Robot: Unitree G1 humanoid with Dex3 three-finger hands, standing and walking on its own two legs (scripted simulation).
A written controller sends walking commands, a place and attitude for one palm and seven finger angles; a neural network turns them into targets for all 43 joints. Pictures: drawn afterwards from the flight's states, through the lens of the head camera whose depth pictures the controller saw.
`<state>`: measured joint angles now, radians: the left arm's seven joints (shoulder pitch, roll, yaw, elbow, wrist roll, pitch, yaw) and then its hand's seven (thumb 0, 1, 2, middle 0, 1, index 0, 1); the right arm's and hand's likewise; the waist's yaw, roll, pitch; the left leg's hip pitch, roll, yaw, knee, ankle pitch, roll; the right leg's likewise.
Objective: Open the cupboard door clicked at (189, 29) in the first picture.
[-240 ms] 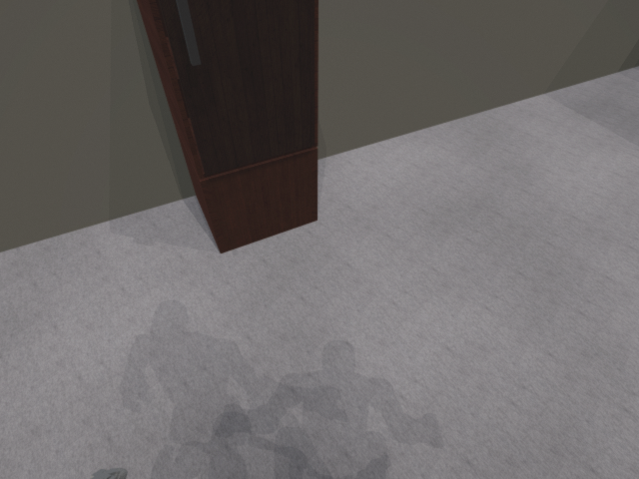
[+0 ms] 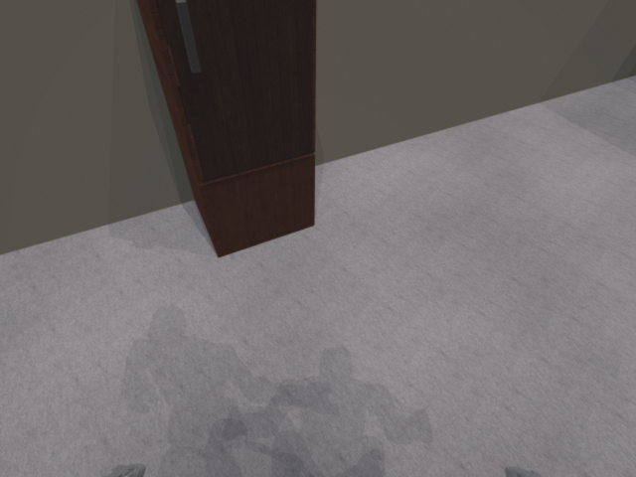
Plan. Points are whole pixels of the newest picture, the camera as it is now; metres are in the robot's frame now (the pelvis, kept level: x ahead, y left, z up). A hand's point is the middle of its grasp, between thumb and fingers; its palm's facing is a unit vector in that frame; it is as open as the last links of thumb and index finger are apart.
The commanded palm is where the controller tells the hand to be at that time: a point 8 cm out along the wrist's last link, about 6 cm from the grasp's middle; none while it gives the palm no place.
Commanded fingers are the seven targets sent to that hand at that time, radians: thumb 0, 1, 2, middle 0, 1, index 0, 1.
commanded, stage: stand and wait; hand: left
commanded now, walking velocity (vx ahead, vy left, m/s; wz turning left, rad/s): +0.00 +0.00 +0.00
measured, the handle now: (187, 35) +1.06 +0.41 +0.12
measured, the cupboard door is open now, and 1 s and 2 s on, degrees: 0 0 0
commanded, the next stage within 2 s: look at it before walking up in 0.68 s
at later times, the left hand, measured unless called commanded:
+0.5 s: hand out of the picture +0.06 +0.24 -0.15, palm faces -0.03 -0.94 -0.34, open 7.4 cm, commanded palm none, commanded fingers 0.00 0.90 0.90 -0.20 -0.30 -0.20 -0.30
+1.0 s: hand out of the picture +0.06 +0.24 -0.15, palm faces -0.04 -0.94 -0.33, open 7.4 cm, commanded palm none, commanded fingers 0.00 0.90 0.90 -0.20 -0.30 -0.20 -0.30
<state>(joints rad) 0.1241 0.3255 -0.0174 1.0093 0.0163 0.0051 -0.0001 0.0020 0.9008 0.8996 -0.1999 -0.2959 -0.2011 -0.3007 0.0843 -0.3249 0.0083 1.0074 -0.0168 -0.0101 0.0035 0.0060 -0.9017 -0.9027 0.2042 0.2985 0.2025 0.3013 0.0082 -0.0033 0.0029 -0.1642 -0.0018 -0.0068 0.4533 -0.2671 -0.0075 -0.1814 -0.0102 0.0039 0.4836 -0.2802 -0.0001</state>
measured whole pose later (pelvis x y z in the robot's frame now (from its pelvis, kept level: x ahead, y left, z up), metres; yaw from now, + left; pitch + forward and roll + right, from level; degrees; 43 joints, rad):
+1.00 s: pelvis -0.01 +0.00 +0.01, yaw +0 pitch -2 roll +0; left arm 0.13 0.34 -0.01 1.09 0.02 0.00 0.00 0.00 0.90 0.90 -0.20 -0.30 -0.20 -0.30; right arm 0.11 -0.33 0.01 1.11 -0.01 -0.01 0.01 0.01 -0.90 -0.90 0.20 0.30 0.20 0.30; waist 0.00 -0.01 0.02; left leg -0.14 0.01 0.00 0.37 -0.21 -0.02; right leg -0.16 0.00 0.01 0.40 -0.22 -0.01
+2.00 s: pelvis +0.12 -0.04 +0.00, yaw -14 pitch +1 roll +1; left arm 0.46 0.12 0.02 1.07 0.03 -0.05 0.00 0.00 0.90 0.90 -0.20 -0.30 -0.20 -0.30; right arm 0.16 -0.20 -0.05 0.99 -0.02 -0.01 0.02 0.01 -0.91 -0.90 0.20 0.30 0.20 0.30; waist 0.04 0.01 0.03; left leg -0.62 0.12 0.06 1.04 -0.22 -0.07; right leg -0.08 0.05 0.04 0.37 -0.32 -0.06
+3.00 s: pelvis +0.44 -0.11 -0.01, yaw -43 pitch -1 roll -2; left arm 0.14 0.17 0.02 0.94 0.03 0.03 0.01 0.00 0.90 0.90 -0.20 -0.30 -0.20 -0.30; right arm 0.20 -0.18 -0.02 0.94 -0.02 0.01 -0.01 0.00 -0.91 -0.90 0.20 0.30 0.20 0.30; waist -0.04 0.01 0.05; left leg -0.45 0.11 0.05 0.86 -0.36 -0.05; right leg -0.33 0.03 -0.06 0.55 -0.21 -0.02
